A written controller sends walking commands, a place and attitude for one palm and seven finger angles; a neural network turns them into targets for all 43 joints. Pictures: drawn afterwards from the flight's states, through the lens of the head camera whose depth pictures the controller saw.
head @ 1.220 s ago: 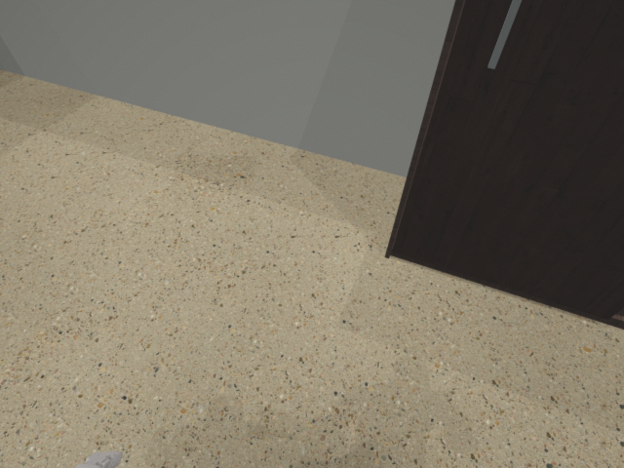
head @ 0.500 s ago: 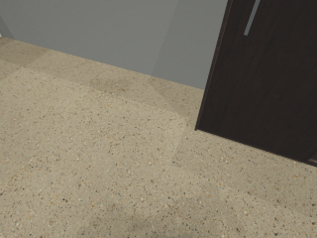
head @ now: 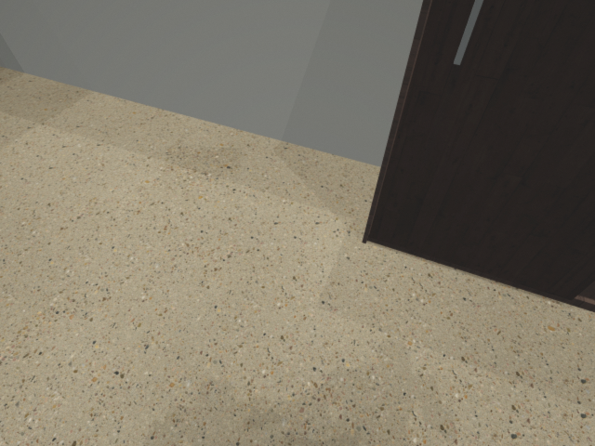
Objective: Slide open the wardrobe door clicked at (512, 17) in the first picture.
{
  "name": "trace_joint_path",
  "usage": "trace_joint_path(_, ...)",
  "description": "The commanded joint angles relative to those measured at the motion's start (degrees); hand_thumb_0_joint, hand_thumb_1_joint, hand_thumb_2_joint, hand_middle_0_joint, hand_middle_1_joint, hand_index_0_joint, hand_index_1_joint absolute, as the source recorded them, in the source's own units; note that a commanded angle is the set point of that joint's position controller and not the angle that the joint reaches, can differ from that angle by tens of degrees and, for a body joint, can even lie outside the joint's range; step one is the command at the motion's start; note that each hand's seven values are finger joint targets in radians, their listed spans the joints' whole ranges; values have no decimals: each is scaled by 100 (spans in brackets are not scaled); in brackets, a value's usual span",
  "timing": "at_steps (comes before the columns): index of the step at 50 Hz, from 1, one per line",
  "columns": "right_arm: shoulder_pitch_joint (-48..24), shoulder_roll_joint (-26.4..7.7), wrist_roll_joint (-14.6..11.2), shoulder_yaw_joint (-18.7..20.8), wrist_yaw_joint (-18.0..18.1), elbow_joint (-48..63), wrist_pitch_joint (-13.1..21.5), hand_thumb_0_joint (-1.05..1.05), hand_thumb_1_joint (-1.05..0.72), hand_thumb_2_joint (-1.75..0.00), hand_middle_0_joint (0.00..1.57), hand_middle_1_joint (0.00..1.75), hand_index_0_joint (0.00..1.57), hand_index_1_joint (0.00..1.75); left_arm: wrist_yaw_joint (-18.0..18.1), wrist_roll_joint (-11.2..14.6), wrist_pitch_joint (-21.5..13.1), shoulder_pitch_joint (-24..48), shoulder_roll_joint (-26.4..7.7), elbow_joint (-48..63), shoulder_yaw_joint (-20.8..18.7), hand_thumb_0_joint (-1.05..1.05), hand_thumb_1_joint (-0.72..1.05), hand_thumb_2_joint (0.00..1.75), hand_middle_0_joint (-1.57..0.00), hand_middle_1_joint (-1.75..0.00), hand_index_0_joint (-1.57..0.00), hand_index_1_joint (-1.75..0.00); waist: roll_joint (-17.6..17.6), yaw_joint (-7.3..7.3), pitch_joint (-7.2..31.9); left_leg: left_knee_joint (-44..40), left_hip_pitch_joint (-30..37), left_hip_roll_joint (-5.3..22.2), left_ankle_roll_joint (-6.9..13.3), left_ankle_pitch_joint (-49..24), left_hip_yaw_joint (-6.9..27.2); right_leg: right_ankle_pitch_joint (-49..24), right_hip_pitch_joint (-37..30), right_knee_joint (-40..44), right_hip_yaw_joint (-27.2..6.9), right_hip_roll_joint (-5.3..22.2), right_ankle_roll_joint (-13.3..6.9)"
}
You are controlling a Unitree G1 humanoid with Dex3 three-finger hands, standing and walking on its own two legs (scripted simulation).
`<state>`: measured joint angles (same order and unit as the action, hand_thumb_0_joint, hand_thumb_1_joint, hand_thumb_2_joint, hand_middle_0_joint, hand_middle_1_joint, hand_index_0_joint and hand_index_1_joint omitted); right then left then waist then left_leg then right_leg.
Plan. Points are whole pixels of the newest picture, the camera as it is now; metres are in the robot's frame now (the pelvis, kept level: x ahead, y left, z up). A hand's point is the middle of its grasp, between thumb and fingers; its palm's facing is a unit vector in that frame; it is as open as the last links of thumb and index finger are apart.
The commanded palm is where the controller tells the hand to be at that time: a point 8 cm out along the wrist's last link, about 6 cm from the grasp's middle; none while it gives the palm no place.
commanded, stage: look at it before walking up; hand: left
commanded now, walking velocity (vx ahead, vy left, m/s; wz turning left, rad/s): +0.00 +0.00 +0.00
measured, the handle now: out of the picture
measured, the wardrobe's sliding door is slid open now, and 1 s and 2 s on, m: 0.00 0.00 0.00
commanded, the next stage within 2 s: walk to a spot facing it in 0.22 s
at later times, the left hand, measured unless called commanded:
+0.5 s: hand out of the picture +0.08 +0.24 -0.17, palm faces -0.04 -0.95 -0.32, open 7.4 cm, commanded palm none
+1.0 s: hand out of the picture +0.07 +0.17 -0.17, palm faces -0.21 -0.95 -0.21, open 7.4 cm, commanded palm none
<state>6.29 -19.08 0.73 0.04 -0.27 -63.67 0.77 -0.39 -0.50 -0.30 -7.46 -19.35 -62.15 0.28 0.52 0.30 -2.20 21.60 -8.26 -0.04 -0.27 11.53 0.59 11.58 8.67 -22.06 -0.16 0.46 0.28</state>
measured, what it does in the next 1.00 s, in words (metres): lifts its left foot, turning right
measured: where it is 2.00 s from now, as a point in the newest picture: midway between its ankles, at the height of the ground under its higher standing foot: outside the picture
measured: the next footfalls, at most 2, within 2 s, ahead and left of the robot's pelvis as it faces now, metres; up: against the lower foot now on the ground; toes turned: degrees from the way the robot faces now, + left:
left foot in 1.12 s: +0.08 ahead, +0.11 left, +0.00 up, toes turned -21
right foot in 1.60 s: +0.19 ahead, -0.24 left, +0.00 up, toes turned -48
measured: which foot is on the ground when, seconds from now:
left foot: down 0.00-0.70, up 0.72-1.00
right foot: down 0.00-1.00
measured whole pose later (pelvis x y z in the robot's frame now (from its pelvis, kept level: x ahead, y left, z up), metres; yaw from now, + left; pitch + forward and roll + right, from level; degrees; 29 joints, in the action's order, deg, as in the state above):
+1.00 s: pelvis -0.01 -0.01 +0.00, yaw -17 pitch +2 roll +1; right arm 9.2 -13.5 1.4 3.4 0.1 -54.4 -1.7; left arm -1.0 -1.2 1.0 -17.4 -11.2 -54.1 -3.1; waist 0.6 2.6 -2.1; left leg 51.2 -23.4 2.6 -3.7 23.3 -0.6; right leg 10.4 16.4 -25.2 -6.1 -4.6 -3.3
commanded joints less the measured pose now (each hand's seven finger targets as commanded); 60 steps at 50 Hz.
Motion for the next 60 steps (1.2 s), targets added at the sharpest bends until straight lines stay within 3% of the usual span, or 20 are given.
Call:
trace_joint_path(1,-287,-1196,-30,206,82,339,117,0,-90,-90,20,30,20,30,101,-14,-132,226,-1196,351,-218,0,90,90,-20,-30,-20,-30,-70,-17,336,-387,59,662,177,-595,540,-482,13,408,-618,649,-203)
trace_joint_path(17,-312,-1229,-31,216,104,331,111,0,-90,-90,20,30,20,30,104,-14,-125,238,-1211,345,-225,0,90,90,-20,-30,-20,-30,-84,-24,338,-375,234,707,156,-884,460,-927,-40,382,-609,645,-207)
trace_joint_path(22,187,-546,-19,195,180,472,-57,0,-90,-90,20,30,20,30,131,-26,142,-186,-585,504,-193,0,90,90,-20,-30,-20,-30,-13,-66,387,186,277,813,49,-1054,35,-1602,390,-261,-763,528,-145)
trace_joint_path(28,168,-728,9,431,222,979,-130,0,-90,-90,20,30,20,30,38,-60,280,-338,-396,1013,-334,0,90,90,-20,-30,-20,-30,-773,-57,244,61,-74,1549,498,-765,375,-352,1202,-1813,-427,-3,-36)
trace_joint_path(31,-54,-698,32,493,212,1188,-93,0,-90,-90,20,30,20,30,-6,-55,320,-559,-186,1165,-420,0,90,90,-20,-30,-20,-30,-1115,109,195,114,-534,2112,936,-1570,439,1637,1034,-2653,-120,120,32)
trace_joint_path(33,-218,-644,44,524,197,1297,-126,0,-90,-90,20,30,20,30,-32,-86,252,-1117,-159,1089,-486,0,90,90,-20,-30,-20,-30,-700,386,282,1216,-899,1682,481,-1263,-237,562,266,-1429,40,155,13)
trace_joint_path(34,-77,-397,2,497,169,1363,-186,0,-90,-90,20,30,20,30,2,-142,164,-1312,-562,1079,-556,0,90,90,-20,-30,-20,-30,744,424,322,2660,-1487,944,-20,1,-766,-612,-32,-234,-1043,776,-214)
trace_joint_path(35,-146,-7,-28,421,141,1596,-193,0,-90,-90,20,30,20,30,80,-133,107,-1334,-994,1141,-617,0,90,90,-20,-30,-20,-30,1944,367,125,3880,-2542,169,-304,2188,-650,-1934,74,506,-3131,2046,-867)
trace_joint_path(36,-248,-175,-24,438,181,1577,-245,0,-90,-90,20,30,20,30,140,-71,124,-1380,-865,1194,-636,0,90,90,-20,-30,-20,-30,1463,460,307,4291,-2280,288,-217,2081,134,-1202,381,760,-3226,1943,-1094)
trace_joint_path(38,-163,-164,-12,470,153,1458,-219,0,-90,-90,20,30,20,30,140,-65,141,-718,-610,1344,-589,0,90,90,-20,-30,-20,-30,744,141,85,4527,-2399,438,-241,1358,232,-535,511,588,-2675,1510,-1178)
trace_joint_path(40,82,-35,25,449,130,1327,-210,0,-90,-90,20,30,20,30,132,-62,104,-652,-448,1388,-569,0,90,90,-20,-30,-20,-30,478,51,456,4227,-2097,447,-317,1020,64,-649,349,445,-2169,1178,-1026)
trace_joint_path(46,-85,38,60,428,72,1432,-102,0,-90,-90,20,30,20,30,51,-80,11,-1192,-416,1153,-641,0,90,90,-20,-30,-20,-30,590,292,473,3179,-2295,335,-348,1133,-118,1225,-158,832,-2597,952,-1138)
trace_joint_path(51,3,127,-4,406,74,1551,67,0,-90,-90,20,30,20,30,23,-108,-5,-1154,-493,1160,-686,0,90,90,-20,-30,-20,-30,852,320,470,1842,-1532,122,-217,1421,-158,1247,188,770,-2807,856,-1191)
trace_joint_path(53,472,130,-25,402,110,1458,122,0,-90,-90,20,30,20,30,3,-90,22,-867,-501,1235,-695,0,90,90,-20,-30,-20,-30,812,66,456,911,-577,-13,-148,1046,-247,1215,818,540,-2667,599,-1004)
trace_joint_path(54,991,101,-44,414,139,1315,165,0,-90,-90,20,30,20,30,-7,-70,34,-599,-441,1291,-690,0,90,90,-20,-30,-20,-30,670,-224,498,203,428,56,-109,709,-218,1543,1564,150,-2400,378,-784)
trace_joint_path(55,1501,-233,-21,481,217,1171,204,0,-90,-90,20,30,20,30,-46,-55,46,-455,-138,1429,-627,0,90,90,-20,-30,-20,-30,-252,-468,519,-395,1599,742,44,1373,404,1979,2711,-663,-1889,-94,-510)
trace_joint_path(56,1827,-870,69,605,241,1159,193,0,-90,-90,20,30,20,30,-126,-13,47,-334,247,1612,-570,0,90,90,-20,-30,-20,-30,-1970,-635,296,-1294,1844,2340,501,3000,2438,2213,3860,-2358,-757,-738,-167)
trace_joint_path(57,1696,-976,55,594,239,1230,180,0,-90,-90,20,30,20,30,-162,-78,-6,23,25,1798,-643,0,90,90,-20,-30,-20,-30,-1478,-595,-221,-1677,873,3056,906,3434,2951,1878,3927,-3213,-462,-143,-45)
trace_joint_path(58,1411,-611,70,510,191,1269,194,0,-90,-90,20,30,20,30,-205,-150,18,95,-88,1678,-708,0,90,90,-20,-30,-20,-30,-919,-376,-559,-1738,168,2640,755,3285,2499,1328,3640,-3747,-462,-16,15)
trace_joint_path(60,1013,-244,53,364,204,1319,270,0,-90,-90,20,30,20,30,-304,-175,74,-282,14,1453,-708,0,90,90,-20,-30,-20,-30,-775,-37,-692,-1547,-122,2088,526,2201,1301,585,3522,-4333,-275,153,98)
